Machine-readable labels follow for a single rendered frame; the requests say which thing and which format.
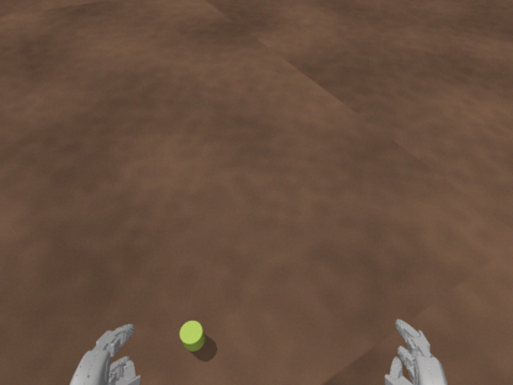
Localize left robot hand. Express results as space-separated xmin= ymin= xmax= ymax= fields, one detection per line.
xmin=70 ymin=324 xmax=140 ymax=385

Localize right robot hand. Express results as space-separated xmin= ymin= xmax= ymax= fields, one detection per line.
xmin=385 ymin=319 xmax=448 ymax=385

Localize can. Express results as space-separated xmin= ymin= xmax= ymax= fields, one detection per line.
xmin=180 ymin=321 xmax=205 ymax=351

